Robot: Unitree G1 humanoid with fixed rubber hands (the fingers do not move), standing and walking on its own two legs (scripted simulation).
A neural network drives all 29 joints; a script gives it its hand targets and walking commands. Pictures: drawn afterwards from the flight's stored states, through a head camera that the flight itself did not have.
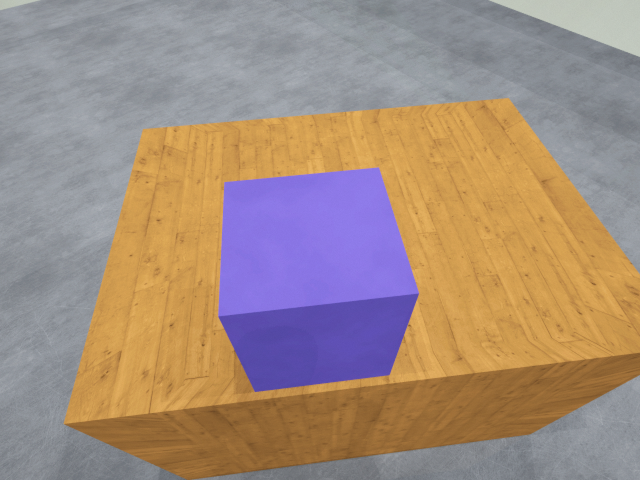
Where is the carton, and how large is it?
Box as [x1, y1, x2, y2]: [218, 167, 418, 391]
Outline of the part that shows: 378,167 224,182 218,316 255,391 389,374 415,303 418,291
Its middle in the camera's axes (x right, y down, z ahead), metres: -0.01 +0.06 +0.56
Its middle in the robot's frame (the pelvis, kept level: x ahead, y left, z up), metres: +0.38 +0.02 -0.01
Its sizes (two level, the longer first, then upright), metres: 0.210 0.200 0.250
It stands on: a pedestal, 0.64 m high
